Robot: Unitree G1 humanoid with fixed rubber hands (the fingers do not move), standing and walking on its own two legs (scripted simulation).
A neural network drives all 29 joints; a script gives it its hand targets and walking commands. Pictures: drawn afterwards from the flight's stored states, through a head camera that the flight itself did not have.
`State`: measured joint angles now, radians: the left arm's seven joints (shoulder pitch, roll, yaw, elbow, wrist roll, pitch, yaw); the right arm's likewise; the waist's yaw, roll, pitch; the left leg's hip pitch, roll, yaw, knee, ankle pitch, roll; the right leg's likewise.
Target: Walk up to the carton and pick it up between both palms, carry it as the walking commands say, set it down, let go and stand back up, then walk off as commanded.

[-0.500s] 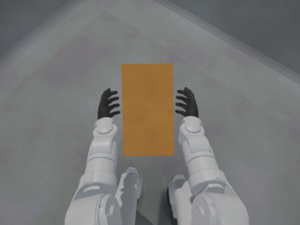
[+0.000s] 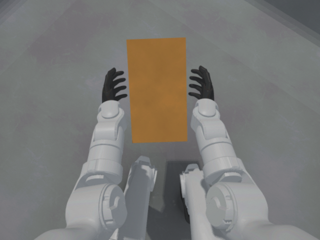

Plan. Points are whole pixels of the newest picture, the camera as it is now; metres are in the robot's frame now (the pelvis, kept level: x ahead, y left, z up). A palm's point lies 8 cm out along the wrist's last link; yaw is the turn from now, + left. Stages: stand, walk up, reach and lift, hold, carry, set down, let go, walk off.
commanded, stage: set down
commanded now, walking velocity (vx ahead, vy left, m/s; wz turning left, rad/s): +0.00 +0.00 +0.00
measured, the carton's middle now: (158, 91) +0.49 +0.06 -0.18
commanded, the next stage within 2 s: none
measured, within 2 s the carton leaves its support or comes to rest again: neither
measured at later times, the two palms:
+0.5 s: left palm (116, 101) +0.44 +0.18 -0.17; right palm (196, 97) +0.47 -0.05 -0.16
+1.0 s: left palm (119, 103) +0.46 +0.19 -0.25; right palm (189, 98) +0.49 -0.04 -0.24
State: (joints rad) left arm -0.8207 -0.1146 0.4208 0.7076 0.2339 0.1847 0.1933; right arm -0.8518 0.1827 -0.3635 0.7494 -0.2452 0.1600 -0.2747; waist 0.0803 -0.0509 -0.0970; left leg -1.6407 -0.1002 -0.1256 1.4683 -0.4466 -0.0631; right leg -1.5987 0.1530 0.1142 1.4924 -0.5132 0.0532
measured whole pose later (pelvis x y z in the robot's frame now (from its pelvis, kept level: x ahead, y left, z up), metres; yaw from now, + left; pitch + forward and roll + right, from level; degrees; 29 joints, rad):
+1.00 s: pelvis -0.03 +0.00 -0.12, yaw -2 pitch +42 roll -2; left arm -1.16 -0.01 0.46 0.74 0.23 0.26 0.16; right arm -1.25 0.05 -0.39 0.86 -0.21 0.21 -0.27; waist 0.10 -0.06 0.08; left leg -2.10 -0.15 -0.14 1.86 -0.49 -0.10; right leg -2.05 0.22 0.10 1.88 -0.56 0.10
